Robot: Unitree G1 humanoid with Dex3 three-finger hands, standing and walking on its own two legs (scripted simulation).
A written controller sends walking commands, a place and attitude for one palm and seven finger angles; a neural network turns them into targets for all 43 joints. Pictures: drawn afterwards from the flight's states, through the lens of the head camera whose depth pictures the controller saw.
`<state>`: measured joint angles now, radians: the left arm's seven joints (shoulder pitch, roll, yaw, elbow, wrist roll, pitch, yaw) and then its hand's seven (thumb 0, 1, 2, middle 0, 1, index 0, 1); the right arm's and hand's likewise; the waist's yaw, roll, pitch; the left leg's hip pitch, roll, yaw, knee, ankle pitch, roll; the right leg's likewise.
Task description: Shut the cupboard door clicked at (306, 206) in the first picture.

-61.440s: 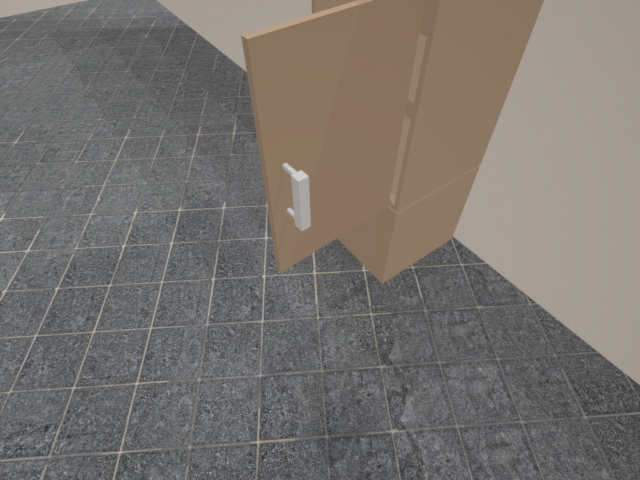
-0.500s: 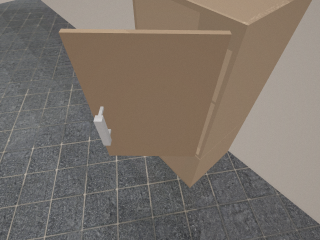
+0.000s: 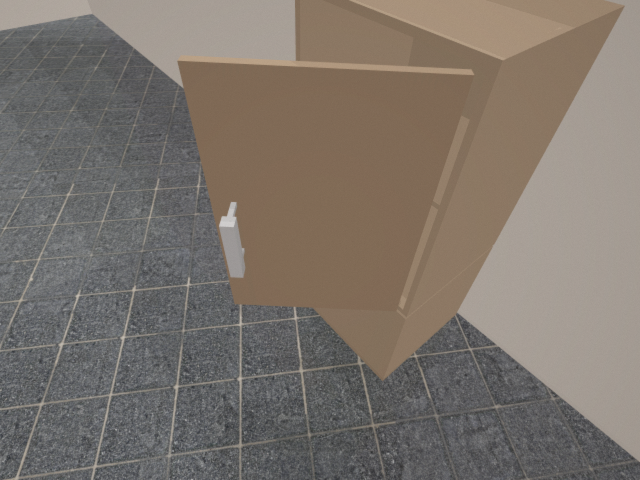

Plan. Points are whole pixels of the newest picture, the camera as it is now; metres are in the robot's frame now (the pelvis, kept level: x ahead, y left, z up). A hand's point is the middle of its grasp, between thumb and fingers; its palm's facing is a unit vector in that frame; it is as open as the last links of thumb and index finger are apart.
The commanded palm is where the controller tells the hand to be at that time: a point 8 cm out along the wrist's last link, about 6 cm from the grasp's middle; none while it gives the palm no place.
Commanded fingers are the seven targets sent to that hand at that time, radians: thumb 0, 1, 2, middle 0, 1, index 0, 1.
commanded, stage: come to a stop and stand still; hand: left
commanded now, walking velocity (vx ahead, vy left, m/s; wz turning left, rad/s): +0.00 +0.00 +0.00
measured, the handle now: (235, 240) +0.54 +0.19 -0.07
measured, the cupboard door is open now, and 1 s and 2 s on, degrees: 48 48 48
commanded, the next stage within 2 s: look again from close up in 0.16 s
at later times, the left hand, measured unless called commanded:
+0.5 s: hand out of the picture +0.03 +0.22 -0.17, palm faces -0.02 -0.97 -0.26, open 7.4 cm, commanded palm none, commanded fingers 0.00 0.90 0.90 -0.20 -0.30 -0.20 -0.30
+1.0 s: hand out of the picture +0.08 +0.22 -0.16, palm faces -0.03 -0.96 -0.28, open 7.4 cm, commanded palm none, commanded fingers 0.00 0.90 0.90 -0.20 -0.30 -0.20 -0.30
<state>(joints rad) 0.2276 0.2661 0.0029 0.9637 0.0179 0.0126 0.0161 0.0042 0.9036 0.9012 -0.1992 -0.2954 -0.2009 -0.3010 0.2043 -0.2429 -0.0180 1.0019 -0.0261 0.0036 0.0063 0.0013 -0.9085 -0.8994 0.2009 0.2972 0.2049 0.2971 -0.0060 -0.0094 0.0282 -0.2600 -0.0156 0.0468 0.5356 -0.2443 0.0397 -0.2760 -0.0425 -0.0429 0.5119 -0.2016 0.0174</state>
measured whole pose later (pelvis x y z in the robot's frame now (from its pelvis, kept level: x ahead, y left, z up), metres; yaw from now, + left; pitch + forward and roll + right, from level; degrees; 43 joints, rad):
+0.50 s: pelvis +0.00 +0.01 +0.01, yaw +0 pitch -2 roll +0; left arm 0.23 0.25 -0.01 1.08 0.02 0.00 0.02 0.00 0.90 0.90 -0.20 -0.30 -0.20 -0.30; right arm 0.16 -0.25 -0.02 1.12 -0.01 -0.01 0.01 0.00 -0.91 -0.90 0.20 0.30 0.21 0.30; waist 0.00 -0.01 0.05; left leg -0.21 -0.03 0.06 0.45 -0.21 0.05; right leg -0.24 -0.06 -0.03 0.45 -0.17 0.03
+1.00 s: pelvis +0.02 +0.01 +0.01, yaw -1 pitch -2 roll +0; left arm 0.19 0.28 -0.01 1.08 0.01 0.00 0.02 0.00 0.90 0.90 -0.20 -0.30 -0.20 -0.30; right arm 0.14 -0.26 -0.01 1.15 -0.01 -0.01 0.00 0.00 -0.91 -0.90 0.20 0.30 0.21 0.30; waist 0.00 -0.02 0.04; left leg -0.16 -0.03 0.06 0.40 -0.21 0.04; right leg -0.19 -0.05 -0.02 0.40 -0.17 0.03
